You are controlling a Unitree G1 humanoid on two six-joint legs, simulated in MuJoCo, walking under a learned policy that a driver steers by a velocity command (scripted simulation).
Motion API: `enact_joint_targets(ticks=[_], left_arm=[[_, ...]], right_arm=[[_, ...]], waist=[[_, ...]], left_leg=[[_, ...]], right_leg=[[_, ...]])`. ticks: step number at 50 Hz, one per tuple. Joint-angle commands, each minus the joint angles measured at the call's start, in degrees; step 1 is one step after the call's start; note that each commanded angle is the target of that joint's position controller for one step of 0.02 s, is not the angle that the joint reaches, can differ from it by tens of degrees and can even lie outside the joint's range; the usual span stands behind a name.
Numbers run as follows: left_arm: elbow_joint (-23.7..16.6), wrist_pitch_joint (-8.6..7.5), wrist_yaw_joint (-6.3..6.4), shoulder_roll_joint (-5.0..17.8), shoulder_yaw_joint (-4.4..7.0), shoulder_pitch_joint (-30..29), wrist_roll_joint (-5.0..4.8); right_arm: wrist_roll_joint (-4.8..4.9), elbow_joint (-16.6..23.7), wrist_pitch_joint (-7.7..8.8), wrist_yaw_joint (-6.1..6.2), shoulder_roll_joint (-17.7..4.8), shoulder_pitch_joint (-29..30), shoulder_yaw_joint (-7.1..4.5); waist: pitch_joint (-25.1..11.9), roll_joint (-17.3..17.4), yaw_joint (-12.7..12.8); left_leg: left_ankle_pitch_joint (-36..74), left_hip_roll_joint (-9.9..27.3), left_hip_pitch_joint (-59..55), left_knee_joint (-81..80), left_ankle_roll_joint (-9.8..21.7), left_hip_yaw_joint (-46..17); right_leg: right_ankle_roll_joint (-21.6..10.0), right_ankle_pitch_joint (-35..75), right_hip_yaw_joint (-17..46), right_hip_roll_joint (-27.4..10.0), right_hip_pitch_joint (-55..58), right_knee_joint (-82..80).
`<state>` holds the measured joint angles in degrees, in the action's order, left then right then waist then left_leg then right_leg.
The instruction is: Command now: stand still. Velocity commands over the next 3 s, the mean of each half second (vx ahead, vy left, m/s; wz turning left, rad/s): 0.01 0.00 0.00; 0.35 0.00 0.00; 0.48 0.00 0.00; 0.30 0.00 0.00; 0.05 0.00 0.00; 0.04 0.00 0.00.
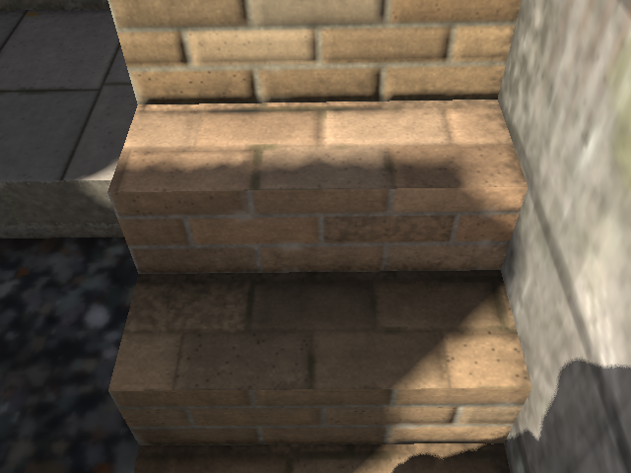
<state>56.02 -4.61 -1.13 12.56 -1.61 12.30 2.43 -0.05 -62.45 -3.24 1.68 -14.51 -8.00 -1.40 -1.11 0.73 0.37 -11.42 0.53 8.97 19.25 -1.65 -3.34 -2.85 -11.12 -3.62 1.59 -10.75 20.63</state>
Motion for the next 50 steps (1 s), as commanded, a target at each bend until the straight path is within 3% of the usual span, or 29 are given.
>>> enact_joint_targets(ticks=[1, 21, 22, 23, 24, 27, 28, 29, 31, 33, 36, 39, 50], left_arm=[[-2.1, -0.57, 0.15, 6.3, 1.25, 0.9, -0.04], [-2.7, -0.33, 0.18, 6.5, 1.53, 2.5, -0.08], [-2.8, -0.26, 0.35, 6.3, 1.41, 2.4, -0.01], [-2.6, -0.41, 2.33, 1.3, -0.49, 2.3, -2.70], [-3.4, -0.31, 3.15, 2.5, -0.75, -0.2, -2.63], [-5.1, -0.27, 3.17, 4.9, -0.38, -2.0, -1.89], [-5.8, -0.47, 1.77, 10.2, 1.38, -2.2, 0.99], [-5.5, -0.66, 1.20, 8.9, 1.42, -0.5, 0.71], [-5.3, -0.92, 0.85, 6.3, 0.73, 0.0, -0.23], [-5.5, -1.07, 0.84, 5.2, 0.42, -1.0, -0.22], [-6.9, -1.46, 0.61, 4.6, -0.05, -3.7, -0.03], [-7.4, -1.65, 0.47, 5.6, -0.16, -4.9, -0.15], [-8.6, -1.68, 0.14, 6.9, -0.68, -8.3, -0.16]], right_arm=[[-0.03, 1.6, 0.34, 0.24, -6.4, -0.2, -0.95], [0.07, 1.3, 0.74, 0.37, -6.4, -1.5, -0.99], [0.08, 1.3, 0.70, 0.46, -6.0, -1.4, -0.84], [-1.93, 3.3, 1.60, -0.20, -1.2, 1.9, 1.52], [-1.94, 3.4, 2.14, -0.37, 0.1, 2.2, 2.20], [-1.46, 3.5, 3.78, -0.15, -3.1, 2.3, 2.75], [0.98, 2.3, 3.35, 0.26, -9.1, 0.5, 0.64], [1.10, 2.6, 3.23, 0.49, -10.1, 0.8, 0.48], [0.58, 3.4, 2.92, 0.64, -7.1, 1.1, 0.75], [0.31, 4.1, 2.81, 0.75, -5.7, 2.0, 0.84], [0.47, 5.0, 3.07, 0.62, -5.6, 3.3, 0.74], [0.41, 5.9, 3.39, 0.35, -6.1, 4.0, 0.65], [0.13, 8.3, 3.72, -0.14, -7.4, 7.5, 0.55]], waist=[[-0.5, -1.9, -0.1], [-0.4, -1.3, 0.2], [-1.1, -1.8, 0.1], [-2.2, -1.3, -1.0], [-0.5, -3.5, -2.2], [0.4, -3.3, -2.1], [2.2, -4.6, -0.3], [1.4, -2.0, 0.7], [0.0, -1.3, 0.6], [-1.3, -0.6, 0.5], [-3.2, -0.1, 0.2], [-4.7, -0.1, 0.1], [-4.8, -0.8, 0.0]], left_leg=[[7.8, 4.6, 2.0, -2.3, 4.0, -4.4], [7.3, 5.0, 2.9, -2.6, 3.5, -4.3], [5.7, 4.6, 2.8, -2.8, 3.6, -4.0], [4.4, 3.9, -0.1, -2.5, 3.1, -1.1], [4.7, 3.9, -0.6, -3.5, 3.1, -1.4], [7.0, 4.5, 0.0, -4.6, 3.8, -1.8], [6.4, 4.6, 4.5, -5.4, 4.1, -4.2], [6.1, 4.3, 4.9, -5.1, 4.3, -3.6], [7.7, 4.2, 4.1, -5.0, 4.2, -3.4], [11.4, 4.4, 2.6, -4.5, 4.3, -3.6], [16.7, 5.1, 0.1, -4.5, 4.6, -4.4], [19.7, 5.3, -1.4, -4.4, 4.5, -4.5], [20.1, 5.7, -3.1, -5.7, 3.9, -4.9]], right_leg=[[2.2, 6.0, 8.4, -7.2, 1.6, -4.5], [1.9, 4.1, 9.0, -7.0, 1.8, -5.4], [1.8, -0.2, 9.3, -6.9, 2.0, -6.5], [1.0, -7.0, 12.5, -10.0, 0.9, -12.1], [0.8, -11.0, 13.3, -10.3, -0.2, -14.0], [0.8, -7.1, 11.9, -9.2, 2.3, -13.6], [1.9, -5.4, 8.9, -5.6, 4.1, -9.3], [1.9, -3.4, 8.4, -5.3, 4.5, -8.4], [1.5, -2.7, 8.6, -5.4, 4.4, -7.9], [1.3, -0.2, 8.3, -5.3, 4.3, -7.0], [1.6, 6.5, 7.9, -5.5, 4.8, -6.0], [1.9, 12.1, 7.7, -5.7, 6.4, -5.4], [2.3, 15.0, 8.2, -6.4, 7.8, -6.1]])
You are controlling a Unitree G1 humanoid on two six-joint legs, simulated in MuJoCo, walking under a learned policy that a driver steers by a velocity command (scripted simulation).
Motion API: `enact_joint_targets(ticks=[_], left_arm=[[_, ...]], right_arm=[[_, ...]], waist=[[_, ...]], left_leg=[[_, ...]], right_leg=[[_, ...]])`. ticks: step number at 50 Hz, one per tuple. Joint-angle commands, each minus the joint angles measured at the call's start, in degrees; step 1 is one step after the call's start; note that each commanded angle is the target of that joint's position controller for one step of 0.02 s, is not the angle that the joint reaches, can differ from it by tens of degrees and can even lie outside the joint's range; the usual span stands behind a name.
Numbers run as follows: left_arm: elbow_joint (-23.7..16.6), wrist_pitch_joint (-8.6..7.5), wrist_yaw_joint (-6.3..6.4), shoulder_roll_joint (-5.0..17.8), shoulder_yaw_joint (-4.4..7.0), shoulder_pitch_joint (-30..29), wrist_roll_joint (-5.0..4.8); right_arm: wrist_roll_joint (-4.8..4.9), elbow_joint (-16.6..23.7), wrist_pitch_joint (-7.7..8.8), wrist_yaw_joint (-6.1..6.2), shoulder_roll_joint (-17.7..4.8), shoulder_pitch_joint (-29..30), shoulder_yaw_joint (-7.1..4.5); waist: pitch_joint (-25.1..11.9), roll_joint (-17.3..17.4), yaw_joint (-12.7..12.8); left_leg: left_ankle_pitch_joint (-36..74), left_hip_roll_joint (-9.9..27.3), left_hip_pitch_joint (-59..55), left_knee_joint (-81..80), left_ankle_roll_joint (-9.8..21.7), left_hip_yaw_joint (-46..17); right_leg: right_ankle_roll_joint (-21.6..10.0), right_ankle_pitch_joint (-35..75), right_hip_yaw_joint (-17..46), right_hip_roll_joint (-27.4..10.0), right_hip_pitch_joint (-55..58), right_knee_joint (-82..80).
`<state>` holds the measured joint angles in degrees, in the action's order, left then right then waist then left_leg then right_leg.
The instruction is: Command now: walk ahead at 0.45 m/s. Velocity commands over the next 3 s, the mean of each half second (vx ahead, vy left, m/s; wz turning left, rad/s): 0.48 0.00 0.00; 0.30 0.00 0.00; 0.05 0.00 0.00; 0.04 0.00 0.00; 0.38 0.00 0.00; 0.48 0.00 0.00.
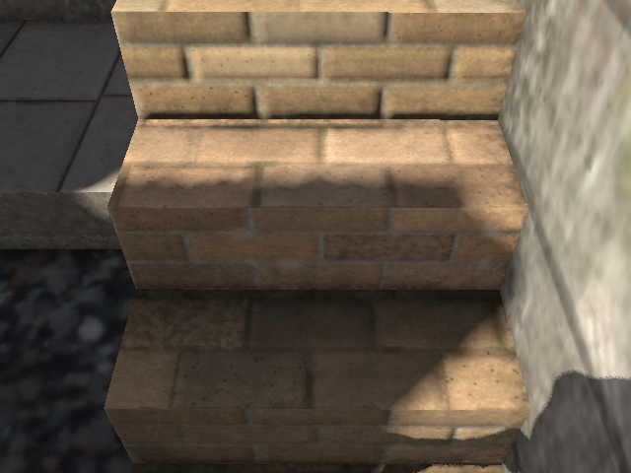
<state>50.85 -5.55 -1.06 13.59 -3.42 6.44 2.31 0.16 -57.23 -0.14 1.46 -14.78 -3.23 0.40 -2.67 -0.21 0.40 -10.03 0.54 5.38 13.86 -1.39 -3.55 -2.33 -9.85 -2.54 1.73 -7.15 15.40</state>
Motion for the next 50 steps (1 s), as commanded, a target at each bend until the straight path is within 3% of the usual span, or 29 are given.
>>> enact_joint_targets(ticks=[1, 23, 24, 25, 28, 35, 50], left_arm=[[-3.5, -0.76, 0.05, 6.0, 1.10, -2.7, -0.04], [-3.9, -0.69, -0.30, 7.4, 0.55, -4.8, -0.01], [-3.3, -0.97, 1.25, 2.3, -0.94, -4.5, -3.45], [-3.5, -1.00, 1.87, 3.4, -0.96, -5.2, -3.39], [-3.6, -0.79, 1.98, 5.4, -0.24, -4.6, -2.39], [-2.7, -0.65, 1.77, 4.8, 0.27, -2.1, -2.55], [-1.4, 0.34, 1.96, 3.7, 1.38, 2.2, -2.25]], right_arm=[[-0.10, 3.3, 0.66, 0.05, -7.2, 3.0, -1.26], [-0.46, 4.9, 1.04, -0.20, -7.7, 5.1, -1.00], [-0.74, 6.2, 2.16, -0.55, -3.4, 8.1, 0.80], [-0.65, 5.8, 2.67, -0.64, -2.7, 7.3, 1.20], [-0.66, 4.9, 3.38, -0.43, -5.4, 6.1, 1.26], [-0.87, 3.5, 3.57, -0.40, -5.6, 4.7, 1.66], [-1.16, -0.1, 1.86, -0.27, -5.6, 1.3, 1.25]], waist=[[-3.3, 0.1, 0.0], [-3.1, -0.3, 0.2], [-1.7, 1.9, -0.7], [-1.4, 0.1, -1.4], [-2.7, -0.9, -1.3], [-2.5, -0.3, -1.4], [0.0, -0.1, -1.7]], left_leg=[[18.6, 5.7, 0.4, -0.4, 3.6, -4.7], [14.0, 6.0, 0.6, -1.8, 2.3, -4.5], [13.0, 6.5, -0.4, -2.7, 1.9, -2.5], [12.7, 6.6, -0.3, -3.3, 1.8, -3.2], [12.7, 6.9, -0.3, -2.9, 2.0, -3.4], [13.1, 7.0, -0.1, -0.7, 1.8, -2.9], [10.6, 6.5, 1.1, 1.2, 2.6, -3.0]], right_leg=[[1.8, 13.8, 7.1, -6.6, 4.3, -1.0], [1.8, 11.3, 8.3, -7.2, 5.0, -2.8], [1.4, 11.6, 9.4, -9.6, 4.0, -6.2], [1.4, 11.9, 9.5, -9.6, 4.9, -6.3], [1.6, 14.6, 8.9, -9.3, 7.4, -5.5], [1.3, 15.5, 7.4, -9.0, 6.5, -3.2], [1.2, 7.9, 7.1, -8.3, 1.8, -1.1]])
Over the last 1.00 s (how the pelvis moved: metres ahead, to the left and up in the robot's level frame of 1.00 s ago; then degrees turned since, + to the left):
0.02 0.00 0.00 0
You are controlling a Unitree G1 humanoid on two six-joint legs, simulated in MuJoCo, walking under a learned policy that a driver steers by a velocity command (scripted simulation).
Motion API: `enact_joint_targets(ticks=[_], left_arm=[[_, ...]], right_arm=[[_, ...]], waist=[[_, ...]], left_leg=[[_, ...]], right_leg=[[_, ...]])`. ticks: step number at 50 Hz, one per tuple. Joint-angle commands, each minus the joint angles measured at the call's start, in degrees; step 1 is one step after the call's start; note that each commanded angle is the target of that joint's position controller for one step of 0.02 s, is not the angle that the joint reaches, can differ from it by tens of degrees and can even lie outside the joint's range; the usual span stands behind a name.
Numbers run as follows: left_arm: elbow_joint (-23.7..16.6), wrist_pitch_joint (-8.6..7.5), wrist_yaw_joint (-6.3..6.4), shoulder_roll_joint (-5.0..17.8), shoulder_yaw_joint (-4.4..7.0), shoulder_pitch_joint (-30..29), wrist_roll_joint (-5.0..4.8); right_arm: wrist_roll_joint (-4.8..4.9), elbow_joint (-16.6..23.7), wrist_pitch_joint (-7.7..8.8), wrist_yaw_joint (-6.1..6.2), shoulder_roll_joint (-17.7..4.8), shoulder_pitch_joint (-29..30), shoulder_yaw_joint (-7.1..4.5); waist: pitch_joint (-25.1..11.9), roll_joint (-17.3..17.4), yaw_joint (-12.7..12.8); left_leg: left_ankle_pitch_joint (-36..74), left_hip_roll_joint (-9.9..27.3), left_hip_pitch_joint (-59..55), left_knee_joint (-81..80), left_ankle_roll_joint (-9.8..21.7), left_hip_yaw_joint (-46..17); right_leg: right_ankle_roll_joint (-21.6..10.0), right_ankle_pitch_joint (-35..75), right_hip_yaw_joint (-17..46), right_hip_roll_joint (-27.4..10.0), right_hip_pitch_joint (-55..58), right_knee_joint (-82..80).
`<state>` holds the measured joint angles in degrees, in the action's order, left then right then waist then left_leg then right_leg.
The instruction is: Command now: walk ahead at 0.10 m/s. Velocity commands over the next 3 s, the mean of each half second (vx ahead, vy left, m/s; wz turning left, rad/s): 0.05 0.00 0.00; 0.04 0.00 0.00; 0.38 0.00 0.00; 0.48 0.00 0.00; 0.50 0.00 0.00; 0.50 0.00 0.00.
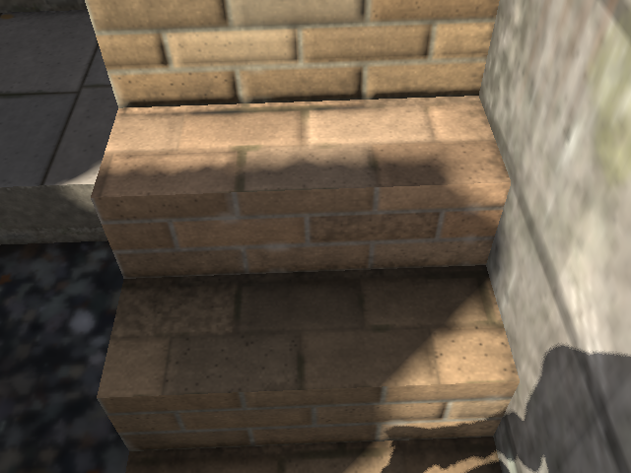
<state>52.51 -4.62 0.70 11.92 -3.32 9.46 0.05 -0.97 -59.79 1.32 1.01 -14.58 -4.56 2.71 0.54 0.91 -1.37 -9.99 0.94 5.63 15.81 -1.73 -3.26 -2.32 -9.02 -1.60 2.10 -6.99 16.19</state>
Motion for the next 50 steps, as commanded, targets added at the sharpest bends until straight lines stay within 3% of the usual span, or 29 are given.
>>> enact_joint_targets(ticks=[1, 9, 10, 11, 12, 15, 26, 43, 44, 45, 46, 48, 50], left_arm=[[-2.9, -0.62, 0.27, 5.2, 1.29, -0.3, -0.01], [-2.5, -0.38, 0.47, 4.9, 1.50, 2.1, 0.11], [-2.3, -0.40, -1.56, 10.6, 3.20, 3.5, 3.75], [-1.8, -0.36, -2.27, 9.9, 3.44, 4.5, 3.70], [-1.5, -0.33, -2.58, 8.3, 3.08, 4.6, 3.16], [-1.0, -0.37, -2.56, 6.5, 2.84, 4.8, 2.50], [-0.3, -0.58, -2.15, 7.6, 3.12, 6.6, 2.43], [-0.3, -0.59, -2.07, 7.2, 3.36, 7.4, 2.18], [-0.4, -0.54, -1.90, 6.9, 3.22, 7.1, 2.25], [-0.3, -0.57, 0.33, 2.0, 1.46, 6.3, -0.40], [-1.1, -0.44, 1.24, 3.3, 1.21, 3.9, -0.35], [-2.4, -0.29, 1.50, 5.1, 1.49, 1.7, 0.35], [-2.7, -0.46, 1.12, 5.5, 1.65, 2.2, 0.26]], right_arm=[[-0.09, 2.3, 0.27, 0.23, -5.8, 2.4, -1.08], [-0.14, 1.0, -0.42, 0.27, -5.7, 0.8, -1.17], [1.02, -0.9, -1.55, 0.04, -11.0, -2.8, -3.16], [0.85, -0.7, -2.17, 0.19, -11.0, -2.6, -3.51], [0.61, -0.5, -2.67, 0.30, -9.4, -2.7, -3.51], [0.43, -0.6, -3.48, 0.69, -7.4, -3.6, -3.89], [0.67, -0.8, -3.87, 0.96, -7.5, -6.8, -4.76], [0.88, -0.7, -3.96, 1.26, -6.7, -8.6, -5.36], [0.89, -0.7, -4.00, 1.35, -6.2, -8.6, -5.21], [-1.03, 1.5, -3.02, 0.53, -1.5, -3.8, -3.03], [-1.06, 1.7, -2.47, 0.31, 0.1, -3.6, -2.30], [-0.79, 1.6, -1.33, 0.41, -2.0, -3.4, -1.85], [-0.42, 1.8, -0.31, 0.54, -3.6, -3.3, -1.64]], waist=[[-3.1, -1.2, 0.0], [-2.2, -1.2, -0.1], [-2.0, -1.2, 1.5], [-1.7, -0.6, 1.7], [-1.9, -1.0, 1.5], [-2.3, -1.4, 1.4], [-1.0, -1.5, 1.5], [-1.1, -1.7, 1.7], [-1.8, -2.2, 1.6], [-2.5, -1.6, 0.6], [-1.4, -4.2, -0.6], [-0.6, -4.2, -0.7], [-1.0, -3.5, -0.3]], left_leg=[[10.5, 6.2, 0.9, -0.6, 3.0, -3.3], [9.3, 6.0, 1.4, -0.4, 3.3, -3.5], [9.5, 4.7, 4.0, -0.8, 3.7, -4.7], [9.0, 4.6, 4.0, -0.6, 3.9, -4.2], [8.3, 4.4, 3.7, -0.5, 4.0, -4.0], [8.5, 4.4, 3.1, -0.2, 4.1, -4.1], [6.1, 4.2, 4.8, -0.3, 4.0, -4.6], [6.4, 4.3, 5.6, -0.2, 3.7, -4.7], [4.6, 4.0, 5.4, -0.4, 3.7, -4.4], [3.6, 3.0, 2.9, 0.5, 3.1, -1.3], [3.6, 3.0, 2.4, -0.2, 3.0, -1.6], [5.1, 3.3, 2.7, -0.8, 3.5, -1.8], [6.7, 4.0, 3.5, -1.5, 3.8, -2.2]], right_leg=[[1.1, 6.5, 6.2, -8.7, 1.4, -1.9], [1.1, 3.9, 6.6, -8.7, -0.3, -1.7], [1.6, 2.9, 5.7, -6.5, 0.3, -0.3], [1.6, 2.6, 5.7, -6.5, -0.6, -0.2], [1.5, 1.9, 5.9, -6.6, -1.5, -0.2], [1.3, 0.6, 6.2, -6.8, -3.2, -0.2], [1.1, -2.4, 7.4, -7.2, -4.4, -0.9], [1.0, 0.5, 8.1, -7.4, -3.0, -1.0], [0.9, -3.4, 8.4, -7.2, -2.8, -2.0], [0.3, -9.5, 11.3, -10.1, -4.2, -7.2], [0.1, -13.5, 12.3, -10.5, -5.1, -9.3], [0.1, -11.5, 11.4, -9.8, -3.6, -9.4], [0.2, -7.0, 10.0, -9.0, -0.8, -8.2]])
Over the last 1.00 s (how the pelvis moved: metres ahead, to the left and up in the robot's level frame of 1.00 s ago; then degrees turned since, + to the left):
-0.02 0.00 0.00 0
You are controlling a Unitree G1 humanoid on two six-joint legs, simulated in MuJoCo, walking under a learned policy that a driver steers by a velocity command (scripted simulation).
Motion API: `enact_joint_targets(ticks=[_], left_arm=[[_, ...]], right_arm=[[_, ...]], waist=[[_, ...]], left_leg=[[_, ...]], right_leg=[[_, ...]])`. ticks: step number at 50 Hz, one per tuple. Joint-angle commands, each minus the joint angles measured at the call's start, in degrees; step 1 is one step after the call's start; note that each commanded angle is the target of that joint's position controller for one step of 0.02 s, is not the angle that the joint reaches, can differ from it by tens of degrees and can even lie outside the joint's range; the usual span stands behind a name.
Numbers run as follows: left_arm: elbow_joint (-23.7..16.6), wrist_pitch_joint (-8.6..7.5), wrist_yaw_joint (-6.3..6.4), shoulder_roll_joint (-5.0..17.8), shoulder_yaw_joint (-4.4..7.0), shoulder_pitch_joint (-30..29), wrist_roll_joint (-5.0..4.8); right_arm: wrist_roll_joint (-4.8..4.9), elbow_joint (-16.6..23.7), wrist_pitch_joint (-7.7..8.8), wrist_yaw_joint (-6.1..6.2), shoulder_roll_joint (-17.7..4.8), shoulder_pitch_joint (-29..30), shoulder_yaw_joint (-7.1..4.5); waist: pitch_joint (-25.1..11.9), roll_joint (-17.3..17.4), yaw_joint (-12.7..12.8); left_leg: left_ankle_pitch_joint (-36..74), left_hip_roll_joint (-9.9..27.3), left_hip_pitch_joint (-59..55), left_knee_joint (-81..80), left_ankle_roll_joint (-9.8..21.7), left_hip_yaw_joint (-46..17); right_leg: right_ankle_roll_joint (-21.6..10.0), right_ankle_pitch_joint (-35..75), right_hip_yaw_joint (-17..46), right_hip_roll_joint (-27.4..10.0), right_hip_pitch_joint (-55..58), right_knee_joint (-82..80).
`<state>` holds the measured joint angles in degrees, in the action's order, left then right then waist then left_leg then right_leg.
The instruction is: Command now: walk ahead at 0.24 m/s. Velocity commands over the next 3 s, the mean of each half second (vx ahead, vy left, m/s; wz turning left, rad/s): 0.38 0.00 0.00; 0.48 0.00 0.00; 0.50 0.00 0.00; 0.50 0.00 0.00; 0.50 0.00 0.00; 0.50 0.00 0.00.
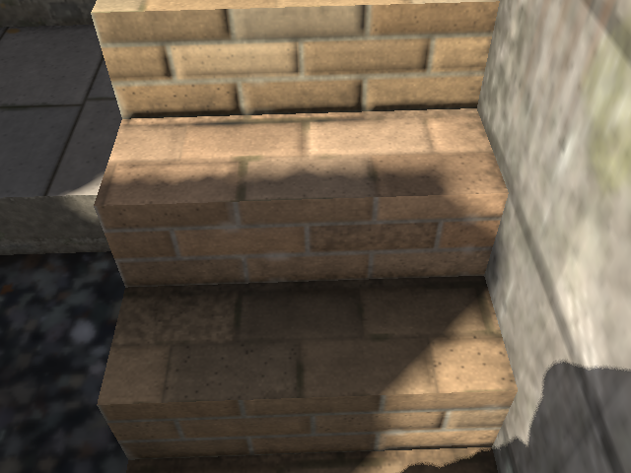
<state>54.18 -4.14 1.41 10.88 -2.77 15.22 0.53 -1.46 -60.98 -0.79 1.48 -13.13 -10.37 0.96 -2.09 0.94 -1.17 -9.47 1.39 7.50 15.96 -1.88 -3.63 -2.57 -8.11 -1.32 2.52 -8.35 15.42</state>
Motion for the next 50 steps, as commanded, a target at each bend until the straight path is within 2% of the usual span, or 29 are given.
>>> enact_joint_targets(ticks=[1, 7, 8, 9, 10, 11, 12, 15, 18, 29, 30, 31, 33, 35, 41, 50], left_arm=[[-4.4, -1.08, 0.26, 6.4, 1.15, -3.2, -0.32], [-5.6, -1.80, -0.19, 5.1, 1.27, -4.7, -0.31], [-6.2, -1.91, -1.60, 9.2, 2.13, -5.2, 2.79], [-6.1, -2.02, -2.08, 8.4, 2.20, -4.9, 2.67], [-5.7, -1.72, -2.05, 7.0, 1.81, -5.5, 2.32], [-6.3, -1.54, -1.85, 6.3, 1.52, -7.1, 1.89], [-6.2, -1.56, -1.87, 5.4, 1.25, -7.5, 1.59], [-6.9, -1.52, -1.48, 6.1, 1.23, -9.8, 1.92], [-7.4, -1.58, -1.52, 6.9, 1.17, -11.0, 1.83], [-8.0, -1.53, -1.78, 8.8, 0.83, -13.0, 1.76], [-7.4, -1.08, -0.86, 5.6, 0.08, -13.7, -0.25], [-7.5, -0.91, -0.57, 6.2, 0.04, -14.0, -0.16], [-7.5, -0.78, -0.60, 7.4, 0.39, -14.3, 0.32], [-7.2, -0.74, -0.79, 7.7, 0.48, -14.4, 0.28], [-6.5, -0.76, -1.05, 7.5, 0.49, -15.3, 0.18], [-5.8, -0.83, -1.28, 7.3, 0.50, -16.0, 0.11]], right_arm=[[0.22, 3.2, 2.25, 0.10, -5.3, 3.0, 0.25], [0.92, 4.9, 3.59, 0.18, -5.1, 6.5, 0.75], [2.55, 3.0, 2.31, 0.20, -10.7, 3.2, -1.19], [2.37, 3.4, 1.65, 0.44, -11.0, 3.9, -1.47], [2.75, 3.7, 1.68, 0.52, -10.1, 4.2, -1.87], [2.60, 3.6, 1.91, 0.79, -8.6, 4.0, -1.79], [2.54, 3.8, 2.23, 0.76, -7.3, 4.3, -1.81], [2.23, 4.9, 2.81, 0.25, -7.6, 6.5, -2.40], [2.20, 5.4, 3.07, -0.09, -8.2, 7.1, -2.70], [2.02, 6.9, 3.25, -0.60, -10.0, 9.0, -3.00], [1.20, 7.9, 4.23, -0.55, -5.4, 12.0, -0.79], [1.46, 7.8, 4.59, -0.46, -5.6, 11.9, -0.49], [1.54, 7.4, 4.93, -0.30, -7.6, 11.7, -0.30], [1.55, 7.4, 5.08, -0.26, -8.4, 12.0, -0.01], [1.49, 7.4, 5.35, -0.34, -8.2, 13.6, 0.83], [1.42, 7.3, 5.47, -0.42, -8.2, 14.8, 1.38]], waist=[[1.4, -2.9, -0.2], [-0.1, -0.7, 0.7], [0.7, -1.1, 1.4], [0.2, 0.0, 1.8], [-0.2, -0.3, 1.1], [-0.4, 0.1, 1.1], [-0.4, -1.1, 1.2], [-1.9, -0.7, 1.2], [-3.2, -0.7, 1.2], [-3.4, -1.4, 1.4], [-2.8, -1.0, 1.2], [-3.2, -1.2, 1.0], [-3.6, -1.2, 1.0], [-3.6, -1.4, 1.0], [-3.3, -1.2, 1.0], [-3.5, -1.0, 1.0]], left_leg=[[6.8, 3.8, 2.2, -1.9, 3.9, -2.0], [11.0, 4.9, 1.9, -2.8, 3.8, -2.7], [12.7, 4.1, 2.8, -3.9, 4.3, -4.9], [13.5, 4.0, 1.3, -3.5, 4.6, -4.4], [10.1, 3.2, -0.7, -3.3, 3.8, -3.5], [9.0, 3.0, -0.7, -3.7, 3.8, -3.6], [9.7, 3.3, -1.4, -3.7, 3.9, -3.8], [14.6, 3.7, -2.5, -3.2, 3.8, -4.0], [16.9, 3.8, -3.2, -3.1, 3.7, -4.1], [18.2, 4.1, -4.2, -3.6, 3.3, -4.3], [19.5, 5.7, -4.7, -3.6, 2.6, -3.1], [19.5, 5.7, -4.8, -3.6, 2.3, -3.5], [19.0, 5.8, -4.8, -3.5, 2.2, -3.6], [18.3, 5.9, -4.8, -3.5, 2.3, -3.6], [16.5, 6.1, -4.6, -3.5, 2.2, -3.5], [15.1, 6.2, -4.6, -3.6, 2.0, -3.4]], right_leg=[[0.4, -5.7, 9.0, -9.0, 1.9, -6.6], [0.7, 3.3, 6.9, -8.3, 5.2, -3.4], [2.1, 2.8, 5.9, -5.7, 4.5, -1.8], [2.3, 3.3, 5.7, -5.8, 3.3, -1.7], [2.2, 3.0, 5.6, -5.3, 2.2, -1.4], [2.3, 3.0, 5.3, -5.6, 2.0, -1.2], [2.3, 3.6, 5.4, -5.6, 1.5, -1.6], [2.5, 7.5, 5.7, -6.1, 3.1, -1.2], [2.6, 11.0, 5.9, -6.5, 4.8, -0.8], [3.0, 14.6, 6.1, -7.2, 6.8, -1.4], [2.9, 16.2, 5.7, -9.1, 6.5, -2.4], [2.9, 16.8, 5.8, -9.1, 7.2, -2.4], [3.0, 16.8, 5.8, -9.2, 8.2, -2.5], [3.1, 16.1, 5.8, -9.2, 8.4, -2.8], [3.1, 13.7, 5.8, -9.1, 7.8, -3.4], [3.1, 12.2, 5.9, -9.1, 7.4, -3.9]])
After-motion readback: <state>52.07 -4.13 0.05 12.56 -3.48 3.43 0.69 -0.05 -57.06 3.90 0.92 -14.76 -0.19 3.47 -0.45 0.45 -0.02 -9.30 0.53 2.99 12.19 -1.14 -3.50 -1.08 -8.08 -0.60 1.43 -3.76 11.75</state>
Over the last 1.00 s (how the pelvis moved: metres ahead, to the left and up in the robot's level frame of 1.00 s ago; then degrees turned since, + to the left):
0.00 0.00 0.00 0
